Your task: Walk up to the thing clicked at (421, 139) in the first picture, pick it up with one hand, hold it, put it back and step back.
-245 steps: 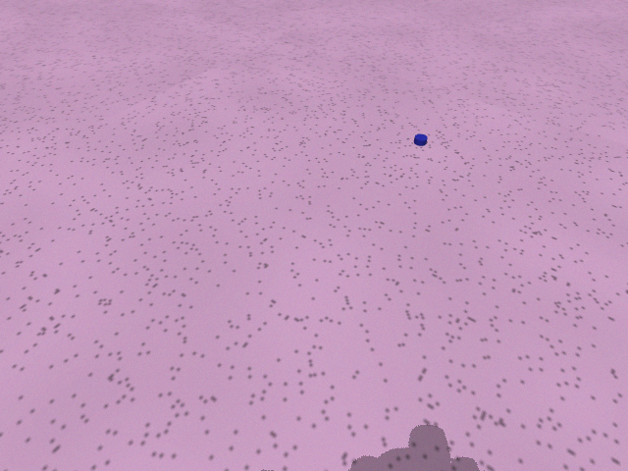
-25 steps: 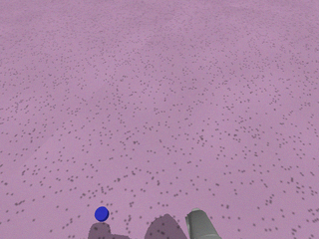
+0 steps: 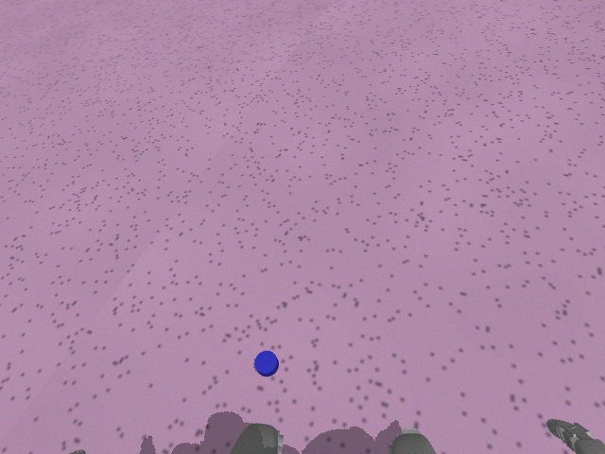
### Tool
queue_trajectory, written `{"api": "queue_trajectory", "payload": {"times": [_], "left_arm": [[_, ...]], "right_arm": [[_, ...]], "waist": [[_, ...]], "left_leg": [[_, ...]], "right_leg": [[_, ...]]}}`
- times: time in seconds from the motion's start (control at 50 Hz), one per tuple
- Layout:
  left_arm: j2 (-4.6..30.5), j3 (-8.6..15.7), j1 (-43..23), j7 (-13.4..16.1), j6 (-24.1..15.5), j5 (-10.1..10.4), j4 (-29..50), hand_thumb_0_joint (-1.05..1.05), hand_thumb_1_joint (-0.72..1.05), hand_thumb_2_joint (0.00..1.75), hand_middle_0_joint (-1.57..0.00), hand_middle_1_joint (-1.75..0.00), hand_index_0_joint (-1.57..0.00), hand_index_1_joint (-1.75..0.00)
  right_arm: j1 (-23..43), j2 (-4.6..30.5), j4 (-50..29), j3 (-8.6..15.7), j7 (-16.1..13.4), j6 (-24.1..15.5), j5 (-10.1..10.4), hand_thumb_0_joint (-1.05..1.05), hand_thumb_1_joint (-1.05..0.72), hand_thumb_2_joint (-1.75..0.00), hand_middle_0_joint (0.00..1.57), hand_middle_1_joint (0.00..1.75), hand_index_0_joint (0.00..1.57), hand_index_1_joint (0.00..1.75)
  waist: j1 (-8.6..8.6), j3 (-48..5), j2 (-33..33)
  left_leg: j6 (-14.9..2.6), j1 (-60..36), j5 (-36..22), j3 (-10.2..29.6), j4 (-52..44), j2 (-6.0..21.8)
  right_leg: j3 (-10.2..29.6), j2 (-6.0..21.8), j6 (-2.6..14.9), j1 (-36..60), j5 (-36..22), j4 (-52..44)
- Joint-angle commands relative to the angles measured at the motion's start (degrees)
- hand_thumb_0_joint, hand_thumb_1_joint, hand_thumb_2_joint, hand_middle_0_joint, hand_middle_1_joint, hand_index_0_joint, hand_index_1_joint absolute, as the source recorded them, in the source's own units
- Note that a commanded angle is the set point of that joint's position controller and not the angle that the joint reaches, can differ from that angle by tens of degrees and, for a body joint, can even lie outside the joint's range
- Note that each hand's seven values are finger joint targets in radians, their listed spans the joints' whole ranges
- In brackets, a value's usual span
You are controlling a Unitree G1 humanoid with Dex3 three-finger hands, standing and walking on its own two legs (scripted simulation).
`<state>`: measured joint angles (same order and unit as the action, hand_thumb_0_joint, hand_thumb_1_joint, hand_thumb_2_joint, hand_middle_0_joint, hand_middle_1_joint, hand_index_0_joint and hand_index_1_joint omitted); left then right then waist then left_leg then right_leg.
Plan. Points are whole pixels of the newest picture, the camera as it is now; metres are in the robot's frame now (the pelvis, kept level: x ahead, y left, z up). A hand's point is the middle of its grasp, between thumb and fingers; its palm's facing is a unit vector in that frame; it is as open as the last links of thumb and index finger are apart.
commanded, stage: walk up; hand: left
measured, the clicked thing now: (266, 363) +0.48 +0.23 -0.72
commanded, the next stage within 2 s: none
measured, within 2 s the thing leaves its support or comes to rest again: neither
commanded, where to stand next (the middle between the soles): +0.08 +0.05 m, yaw -6 degrees
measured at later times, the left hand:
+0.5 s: hand out of the picture +0.05 +0.35 -0.14, palm faces -0.15 -0.91 -0.38, open 7.4 cm
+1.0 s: hand out of the picture +0.15 +0.29 -0.12, palm faces -0.08 -0.90 -0.42, open 7.4 cm
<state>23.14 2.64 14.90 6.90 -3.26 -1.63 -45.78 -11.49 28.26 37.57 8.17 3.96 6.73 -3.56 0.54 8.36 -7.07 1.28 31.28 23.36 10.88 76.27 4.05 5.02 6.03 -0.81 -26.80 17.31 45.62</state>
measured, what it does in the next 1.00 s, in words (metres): steps on the spot: left foot, then right foot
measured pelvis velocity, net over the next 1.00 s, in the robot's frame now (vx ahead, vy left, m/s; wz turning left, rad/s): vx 0.02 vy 0.04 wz -0.13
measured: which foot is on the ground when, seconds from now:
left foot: up 0.00-0.06, down 0.08-0.54, up 0.56-0.88, down 0.90-1.00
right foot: down 0.00-0.10, up 0.12-0.48, down 0.50-1.00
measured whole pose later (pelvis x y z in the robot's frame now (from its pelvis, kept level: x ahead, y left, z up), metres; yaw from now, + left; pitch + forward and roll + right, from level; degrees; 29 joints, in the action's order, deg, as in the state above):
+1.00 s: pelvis +0.02 +0.04 +0.01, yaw -7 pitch -4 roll +1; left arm 20.8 1.8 7.5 2.4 -1.0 2.0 -51.6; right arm -7.1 20.8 51.7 1.5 0.3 -0.4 -0.7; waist -0.8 12.1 -1.7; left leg -1.9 22.3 13.0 -0.9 39.3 -1.3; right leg 0.9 -1.1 -0.2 -16.4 28.0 53.8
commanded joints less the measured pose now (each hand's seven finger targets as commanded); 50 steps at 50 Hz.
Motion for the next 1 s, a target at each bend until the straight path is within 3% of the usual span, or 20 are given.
{"api": "queue_trajectory", "payload": {"times": [0.0, 0.06, 0.1, 0.12, 0.14, 0.2, 0.3, 0.4, 0.44, 0.48, 0.5, 0.52, 0.54, 0.56, 0.62, 0.84, 0.88, 0.92, 0.94, 0.98], "left_arm": [[20.89, 7.20, -2.91, 0.02, 0.03, -2.08, 2.51, 0.00, 0.90, 0.90, -0.20, -0.30, -0.20, -0.30], [16.12, 6.03, -3.31, -1.38, 1.73, -1.69, 0.97, 0.00, 0.90, 0.90, -0.20, -0.30, -0.20, -0.30], [8.09, 3.50, -2.92, -1.03, 1.76, -0.03, 2.32, 0.00, 0.90, 0.90, -0.20, -0.30, -0.20, -0.30], [12.88, 4.46, -9.59, -0.44, 1.11, -1.25, 3.14, 0.00, 0.90, 0.90, -0.20, -0.30, -0.20, -0.30], [16.22, 4.94, -11.59, -1.31, 0.42, -0.85, 1.13, 0.00, 0.90, 0.90, -0.20, -0.30, -0.20, -0.30], [14.13, 5.69, 0.70, -4.55, 1.57, 1.66, -6.23, 0.00, 0.90, 0.90, -0.20, -0.30, -0.20, -0.30], [14.08, 6.84, -3.36, -7.75, 3.64, -0.86, -3.02, 0.00, 0.90, 0.90, -0.20, -0.30, -0.20, -0.30], [12.99, 6.80, -9.49, -9.52, 3.55, -1.82, 1.30, 0.00, 0.90, 0.90, -0.20, -0.30, -0.20, -0.30], [12.54, 6.74, -6.75, -9.57, 2.72, -0.98, 0.52, 0.00, 0.90, 0.90, -0.20, -0.30, -0.20, -0.30], [11.85, 7.28, 4.91, -8.90, 1.68, -0.11, -3.95, 0.00, 0.90, 0.90, -0.20, -0.30, -0.20, -0.30], [16.59, 8.68, 12.72, -8.15, 1.06, -0.46, -6.07, 0.00, 0.90, 0.90, -0.20, -0.30, -0.20, -0.30], [20.70, 9.05, 12.00, -7.44, 0.75, 0.00, -5.02, 0.00, 0.90, 0.90, -0.20, -0.30, -0.20, -0.30], [21.76, 8.59, 8.94, -7.65, 1.12, 0.17, -3.66, 0.00, 0.90, 0.90, -0.20, -0.30, -0.20, -0.30], [20.26, 8.40, 8.32, -7.47, 1.44, 0.75, -2.87, 0.00, 0.90, 0.90, -0.20, -0.30, -0.20, -0.30], [14.12, 6.13, 2.76, -6.26, 0.64, 1.55, -2.16, 0.00, 0.90, 0.90, -0.20, -0.30, -0.20, -0.30], [12.62, 3.50, -3.21, -4.50, 0.71, 2.45, -2.40, 0.00, 0.90, 0.90, -0.20, -0.30, -0.20, -0.30], [12.34, 3.25, -4.24, -4.28, 0.89, 3.07, -2.40, 0.00, 0.90, 0.90, -0.20, -0.30, -0.20, -0.30], [9.68, 2.72, -3.46, -4.05, 0.46, 4.02, -1.47, 0.00, 0.90, 0.90, -0.20, -0.30, -0.20, -0.30], [8.57, 2.53, -0.81, -3.57, 1.21, 4.62, -3.04, 0.00, 0.90, 0.90, -0.20, -0.30, -0.20, -0.30], [9.82, 2.46, -4.34, -3.58, 2.01, 3.52, -4.31, 0.00, 0.90, 0.90, -0.20, -0.30, -0.20, -0.30]], "right_arm": [[-6.42, 6.02, -0.44, 2.06, -0.50, -1.04, 2.73, 0.00, -0.90, -0.90, 0.20, 0.30, 0.20, 0.30], [-17.74, 7.16, 6.76, 3.18, -2.54, -3.33, 2.03, 0.00, -0.90, -0.90, 0.20, 0.30, 0.20, 0.30], [-10.65, 15.61, 4.71, 3.11, -3.42, -4.65, 1.02, 0.00, -0.90, -0.90, 0.20, 0.30, 0.20, 0.30], [-1.01, 21.83, 3.45, 3.10, -3.26, -4.85, 2.65, 0.00, -0.90, -0.90, 0.20, 0.30, 0.20, 0.30], [7.90, 19.26, 2.11, 2.19, -3.46, -5.54, 2.25, 0.00, -0.90, -0.90, 0.20, 0.30, 0.20, 0.30], [7.20, 11.94, 4.90, -0.30, -4.87, -7.98, 1.14, 0.00, -0.90, -0.90, 0.20, 0.30, 0.20, 0.30], [-5.18, 15.03, 10.07, 0.98, -6.09, -9.72, 1.22, 0.00, -0.90, -0.90, 0.20, 0.30, 0.20, 0.30], [-14.70, 15.44, 11.56, 1.33, -7.87, -11.18, 2.33, 0.00, -0.90, -0.90, 0.20, 0.30, 0.20, 0.30], [-12.27, 14.75, 10.49, 0.75, -7.69, -11.30, 2.42, 0.00, -0.90, -0.90, 0.20, 0.30, 0.20, 0.30], [-6.19, 11.55, 8.58, -0.88, -6.95, -10.80, 2.82, 0.00, -0.90, -0.90, 0.20, 0.30, 0.20, 0.30], [-4.25, 6.62, 7.22, -2.44, -6.65, -10.62, 3.33, 0.00, -0.90, -0.90, 0.20, 0.30, 0.20, 0.30], [-3.58, 2.60, 5.55, -3.97, -7.03, -10.66, 4.10, 0.00, -0.90, -0.90, 0.20, 0.30, 0.20, 0.30], [-0.69, 7.30, 5.92, -2.61, -8.03, -10.10, 3.13, 0.00, -0.90, -0.90, 0.20, 0.30, 0.20, 0.30], [-0.44, 8.98, 6.85, -1.90, -8.19, -10.21, 2.95, 0.00, -0.90, -0.90, 0.20, 0.30, 0.20, 0.30], [-7.75, 6.48, 11.38, -2.99, -6.89, -9.98, 4.24, 0.00, -0.90, -0.90, 0.20, 0.30, 0.20, 0.30], [0.08, 4.25, 11.00, -3.48, -4.94, -7.74, 3.41, 0.00, -0.90, -0.90, 0.20, 0.30, 0.20, 0.30], [-1.27, 6.00, 11.59, -2.76, -4.94, -7.98, 2.51, 0.00, -0.90, -0.90, 0.20, 0.30, 0.20, 0.30], [-2.73, 11.21, 10.94, -1.19, -5.20, -8.17, 2.10, 0.00, -0.90, -0.90, 0.20, 0.30, 0.20, 0.30], [-0.98, 10.34, 10.11, -1.84, -5.05, -8.40, 3.25, 0.00, -0.90, -0.90, 0.20, 0.30, 0.20, 0.30], [2.12, 6.86, 10.73, -2.69, -5.01, -7.69, 3.36, 0.00, -0.90, -0.90, 0.20, 0.30, 0.20, 0.30]], "waist": [[0.52, -9.17, 25.85], [6.26, -10.89, 12.42], [2.67, -1.36, -8.41], [2.89, 4.03, -11.81], [1.10, 8.57, -6.20], [-3.31, 5.64, -2.73], [0.17, -0.09, -6.89], [3.25, -5.30, -2.75], [1.49, -6.97, -3.19], [-5.74, -11.30, 0.13], [-9.62, -12.72, 12.91], [-8.41, -9.07, 26.12], [-7.73, -6.56, 17.77], [-7.00, -3.19, 12.21], [-0.94, -1.47, 7.01], [-1.46, -5.66, 16.60], [0.09, -7.97, 13.45], [1.47, -13.53, 2.48], [0.46, -17.25, -2.27], [0.26, -14.46, 1.56]], "left_leg": [[0.03, -10.58, 7.00, -11.58, -22.65, 0.29], [1.42, -24.37, 1.73, -17.15, -43.48, -4.41], [-4.48, -9.90, 18.97, 20.56, -56.44, 14.08], [-15.15, 2.20, 34.56, 36.75, -67.99, 24.21], [-17.76, 10.36, 35.95, 35.02, -67.29, 24.56], [-7.55, -1.12, 17.75, 7.73, -54.20, 9.80], [-12.22, -17.12, 13.14, 11.78, -52.36, 14.37], [-16.28, -31.45, -9.59, 14.28, -48.25, 19.12], [-15.64, -28.85, -20.13, 9.22, -44.70, 17.87], [-9.02, -17.56, -28.50, -4.74, -31.97, 9.19], [-4.22, -3.51, -19.19, -9.94, -13.78, 2.22], [-1.57, 12.88, 9.18, -10.29, -9.39, -6.62], [-2.19, 14.04, 14.02, -7.02, -7.91, -4.15], [-2.59, 12.84, 13.28, -4.77, -6.11, -2.11], [-3.31, 8.28, 1.76, -3.53, -11.26, -2.88], [-3.88, -12.17, -12.17, -11.38, -38.00, -3.85], [-5.93, -19.26, -25.94, -10.13, -43.94, -3.68], [-13.90, -29.90, -48.77, 6.15, -44.66, 8.15], [-21.54, -29.76, -55.21, 14.36, -45.62, 15.45], [-19.68, -19.78, -42.68, 10.90, -49.46, 14.27]], "right_leg": [[3.73, 1.34, 9.23, 0.37, 12.61, -15.00], [-0.13, -3.55, 6.12, -5.39, 13.56, 6.80], [0.47, -11.99, 3.01, -22.60, 18.33, 28.54], [3.90, -7.36, 2.91, -19.23, 15.83, 27.53], [4.89, -4.80, 1.46, -12.65, 11.09, 26.47], [1.19, -6.85, 1.79, -9.64, 4.23, 20.99], [-1.36, -4.80, 1.89, -9.75, 11.16, 12.79], [0.05, -2.81, 2.66, -13.76, 17.22, 7.78], [-2.43, -3.28, 3.12, -7.11, 15.85, 2.04], [-6.94, -6.63, 4.15, 15.72, 4.42, -16.48], [7.01, -0.70, 5.23, 28.52, 2.93, -21.02], [28.67, 9.09, 9.69, 32.31, -4.75, -24.95], [35.13, 15.41, 17.53, 27.59, -6.81, -24.25], [31.48, 15.81, 17.86, 22.82, -10.71, -23.79], [11.06, 6.06, 7.91, 22.21, -27.06, -18.32], [2.56, 6.04, 7.38, 15.12, -41.45, -10.86], [1.09, 3.58, 4.60, 13.57, -41.47, -4.78], [-1.32, -4.67, -0.87, 4.77, -26.80, 11.78], [-2.92, -8.04, -1.51, 6.24, 3.43, 17.54], [1.60, -6.24, 1.67, 9.48, 23.16, 14.81]]}}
